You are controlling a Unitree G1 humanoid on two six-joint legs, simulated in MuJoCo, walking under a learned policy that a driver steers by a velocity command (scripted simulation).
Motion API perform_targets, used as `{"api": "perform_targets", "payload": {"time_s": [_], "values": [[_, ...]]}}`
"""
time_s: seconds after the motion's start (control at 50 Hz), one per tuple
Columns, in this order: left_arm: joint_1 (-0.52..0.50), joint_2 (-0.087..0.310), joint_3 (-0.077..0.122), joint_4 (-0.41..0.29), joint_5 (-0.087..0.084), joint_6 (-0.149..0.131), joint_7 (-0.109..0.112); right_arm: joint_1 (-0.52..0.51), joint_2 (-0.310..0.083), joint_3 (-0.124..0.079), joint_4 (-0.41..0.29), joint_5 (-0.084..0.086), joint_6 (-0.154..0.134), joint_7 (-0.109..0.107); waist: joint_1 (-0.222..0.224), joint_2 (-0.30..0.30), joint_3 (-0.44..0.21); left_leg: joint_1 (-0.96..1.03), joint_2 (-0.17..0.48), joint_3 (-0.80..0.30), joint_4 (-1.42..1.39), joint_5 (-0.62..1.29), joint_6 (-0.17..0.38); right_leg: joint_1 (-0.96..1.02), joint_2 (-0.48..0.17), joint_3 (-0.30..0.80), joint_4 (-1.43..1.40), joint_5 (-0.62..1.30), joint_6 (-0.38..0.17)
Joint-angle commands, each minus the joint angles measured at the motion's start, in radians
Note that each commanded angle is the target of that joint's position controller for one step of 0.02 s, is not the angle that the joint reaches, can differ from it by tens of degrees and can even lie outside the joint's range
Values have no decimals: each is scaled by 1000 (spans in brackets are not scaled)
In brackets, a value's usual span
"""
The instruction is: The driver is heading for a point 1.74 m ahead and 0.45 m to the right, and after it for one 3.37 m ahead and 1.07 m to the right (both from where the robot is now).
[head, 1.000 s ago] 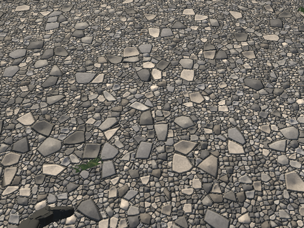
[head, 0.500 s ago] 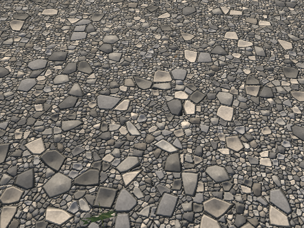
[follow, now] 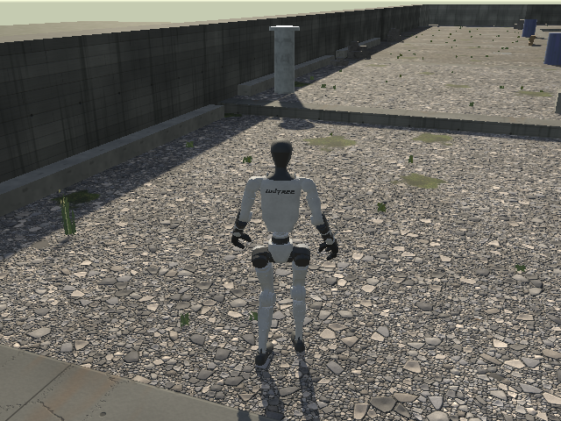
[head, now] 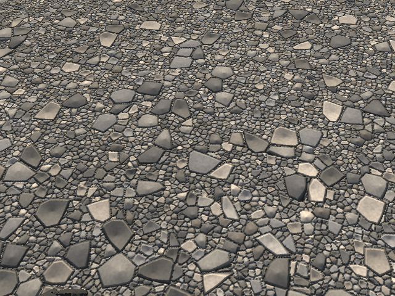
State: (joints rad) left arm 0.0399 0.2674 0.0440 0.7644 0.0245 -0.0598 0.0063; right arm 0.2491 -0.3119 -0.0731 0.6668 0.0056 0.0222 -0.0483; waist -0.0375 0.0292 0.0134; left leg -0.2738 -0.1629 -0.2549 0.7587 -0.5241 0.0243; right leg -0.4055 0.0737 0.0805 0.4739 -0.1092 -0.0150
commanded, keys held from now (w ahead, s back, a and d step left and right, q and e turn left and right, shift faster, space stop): e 0.92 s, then no key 0.04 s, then q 0.04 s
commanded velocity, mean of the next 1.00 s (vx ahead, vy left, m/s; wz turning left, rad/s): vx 0.02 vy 0.00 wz -0.38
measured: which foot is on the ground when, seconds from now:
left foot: up 0.00-0.28, down 0.30-0.70, up 0.72-1.00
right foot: down 0.00-0.32, up 0.34-0.68, down 0.70-1.00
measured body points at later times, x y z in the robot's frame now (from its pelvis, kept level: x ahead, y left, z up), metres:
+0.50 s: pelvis +0.03 +0.01 +0.01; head +0.07 +0.02 +0.46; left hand +0.21 +0.29 -0.10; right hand +0.09 -0.29 -0.09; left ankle +0.03 +0.14 -0.73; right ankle +0.00 -0.11 -0.66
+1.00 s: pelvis +0.02 -0.03 +0.01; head +0.05 -0.07 +0.46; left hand +0.28 +0.16 -0.07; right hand +0.02 -0.36 -0.10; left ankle +0.11 +0.10 -0.68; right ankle -0.01 -0.12 -0.73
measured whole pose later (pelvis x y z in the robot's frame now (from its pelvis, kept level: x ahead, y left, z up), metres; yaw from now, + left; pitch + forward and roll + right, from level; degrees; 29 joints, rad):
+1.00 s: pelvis +0.02 -0.03 +0.01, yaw -29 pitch +1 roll +1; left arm 0.17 0.31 0.06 0.69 -0.01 0.04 0.03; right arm 0.13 -0.33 -0.08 0.73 0.00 0.01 -0.03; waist 0.01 0.02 0.07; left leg -0.47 0.00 -0.07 0.87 -0.35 -0.09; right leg -0.26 0.08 0.13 0.43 -0.18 -0.06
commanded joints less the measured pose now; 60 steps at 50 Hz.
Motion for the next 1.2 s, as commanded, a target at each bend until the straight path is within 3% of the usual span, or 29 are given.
{"api": "perform_targets", "payload": {"time_s": [0.02,0.04,0.06,0.12,0.18,0.28,0.3,0.32,0.34,0.36,0.38,0.4,0.44,0.56,0.64,0.68,0.7,0.72,0.74,0.76,0.8,0.86,0.96,1.06,1.1,1.12,1.16,1.18,1.2], "values": [[64,66,9,-48,-14,1,-4,122,-138,-24,-29,-7,2,-2,14,-155,-194,-209,86,9,354,-145,-98,393,-407,449,-75,502,-281],[40,54,0,-45,-11,7,-13,83,-120,-22,-18,-11,17,-7,11,-110,-165,-198,105,41,339,-98,-115,337,-341,375,-85,388,-232],[14,59,-4,-44,-18,15,-19,65,-108,-20,-18,-20,28,-7,6,-116,-125,-183,133,68,291,-56,-127,276,-310,353,-109,279,-209],[8,152,28,-40,-24,47,-13,7,-47,-1,-23,-11,20,-1,13,-188,-63,-72,122,176,23,-2,-129,183,-195,271,-143,190,-165],[57,199,51,-42,-34,57,-3,-11,-62,-7,-6,0,6,-7,41,-197,-107,-41,106,170,-87,84,-116,251,-217,345,-149,142,-189],[46,184,57,-51,-59,84,17,4,-60,-14,23,1,-18,8,8,-194,-108,95,103,190,-341,271,-60,184,-178,372,-134,-6,-141],[60,174,55,-52,-61,88,24,12,-80,-20,27,-5,-23,12,7,-171,-117,176,143,175,-369,319,-36,117,-153,350,-107,-51,-109],[46,145,48,-71,-57,86,27,29,-137,-34,27,-25,-24,11,6,-56,-109,220,261,79,-394,329,27,8,-101,267,-14,-109,-61],[40,127,44,-91,-56,81,24,12,-192,-48,29,-45,-23,15,22,168,-55,176,406,-83,-459,438,138,-104,30,98,133,-296,-11],[73,165,58,-78,-45,73,20,-48,-162,-40,0,-63,-29,14,17,211,-50,152,535,-170,-481,607,230,-134,29,48,367,-471,29],[112,198,76,-55,-45,72,17,-82,-121,-26,-15,-58,-35,6,35,144,-54,151,536,-132,-458,713,238,-146,3,59,528,-476,48],[151,189,81,-34,-49,82,20,-119,-107,-21,-20,-36,-39,1,61,97,-48,165,492,-56,-428,757,202,-160,-7,58,599,-437,62],[160,146,71,-27,-48,104,24,-121,-95,-15,-9,-6,-43,0,52,82,-28,215,448,41,-391,857,169,-213,-25,46,650,-362,94],[47,105,39,-125,-56,110,-13,-68,-158,-38,22,-8,-13,1,-12,151,-45,252,439,162,-387,856,178,-96,-78,-82,360,-287,115],[77,140,52,-142,-53,123,-31,-80,-191,-48,33,17,-18,18,7,162,-46,214,461,193,-335,827,158,39,-62,-147,156,-219,64],[155,162,68,-123,-47,125,-27,-70,-166,-42,52,32,-30,23,54,112,-63,129,419,259,-211,726,78,222,-34,-147,-60,-5,2],[218,239,94,-119,-50,125,-13,-21,-132,-33,59,4,-40,28,63,-51,-122,-37,350,344,-9,513,-13,438,-139,25,-89,315,-57],[228,363,113,-142,-33,118,-3,-57,-58,-4,-5,-49,-45,31,51,-336,-149,-336,190,365,266,-145,-107,550,-432,421,-69,688,-276],[262,295,94,-138,-10,92,-15,-144,-103,-17,-12,-30,-43,24,130,-194,-210,-350,177,202,435,-213,-108,486,-472,451,-101,613,-381],[210,265,83,-136,-11,73,-16,-156,-124,-24,-15,-2,-37,23,100,-151,-142,-364,198,181,473,-138,-94,432,-414,354,-116,511,-339],[110,213,70,-143,-44,65,-4,-145,-138,-34,5,-7,-26,3,61,-108,-69,-369,221,168,393,16,-87,358,-317,267,-135,322,-239],[89,205,61,-151,-37,76,14,-102,-120,-35,9,-10,-26,3,29,-146,-88,-279,182,180,344,132,-105,289,-261,231,-151,308,-229],[101,214,62,-149,-36,85,28,-117,-87,-20,3,-5,-27,12,48,-159,-93,-218,167,177,109,182,-124,278,-245,261,-142,169,-222],[96,141,20,-110,-12,84,16,-111,-72,-4,15,0,-30,31,68,-170,-85,-31,202,207,-69,192,-102,195,-249,245,-129,99,-208],[80,115,1,-85,-11,78,7,-80,-47,6,31,-2,-39,41,33,-147,-67,98,191,229,-275,318,-77,152,-227,218,-111,38,-174],[117,111,-2,-64,-9,71,4,-88,-60,7,29,-11,-41,42,34,-117,-49,144,195,212,-370,426,-61,139,-199,203,-107,-5,-133],[209,151,11,-44,13,54,4,-115,-194,-13,-2,-16,-41,35,117,57,-45,148,324,60,-323,716,27,122,-70,91,-13,-163,-41],[178,144,12,-47,8,55,13,-125,-183,-15,5,-10,-41,42,101,118,-43,43,341,3,-372,552,88,187,-38,26,2,-171,1],[127,159,18,-52,2,59,23,-132,-155,-8,3,-6,-44,47,79,125,-17,-1,336,-30,-406,465,100,212,-37,7,29,-157,16]]}}
Keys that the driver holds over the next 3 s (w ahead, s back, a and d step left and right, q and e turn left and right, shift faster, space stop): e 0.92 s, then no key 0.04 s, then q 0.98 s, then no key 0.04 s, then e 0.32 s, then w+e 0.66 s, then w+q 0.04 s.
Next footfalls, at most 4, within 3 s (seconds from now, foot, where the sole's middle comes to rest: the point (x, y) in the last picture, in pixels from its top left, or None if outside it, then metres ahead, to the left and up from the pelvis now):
0.30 left None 0.06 0.13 -0.77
0.70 right None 0.03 -0.13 -0.77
1.14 left None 0.14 0.07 -0.77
1.72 left None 0.11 0.12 -0.77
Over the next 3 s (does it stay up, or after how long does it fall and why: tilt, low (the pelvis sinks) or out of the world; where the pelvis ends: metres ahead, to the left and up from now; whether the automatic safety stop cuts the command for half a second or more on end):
stays up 0.25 -0.14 0.02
